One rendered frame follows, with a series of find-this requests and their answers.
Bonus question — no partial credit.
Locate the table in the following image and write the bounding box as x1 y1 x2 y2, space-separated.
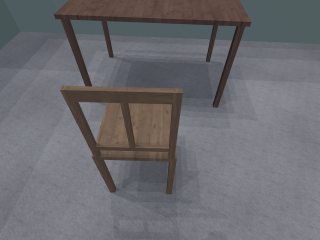
54 0 252 108

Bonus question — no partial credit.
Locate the chair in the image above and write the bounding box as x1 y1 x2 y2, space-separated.
60 85 183 194

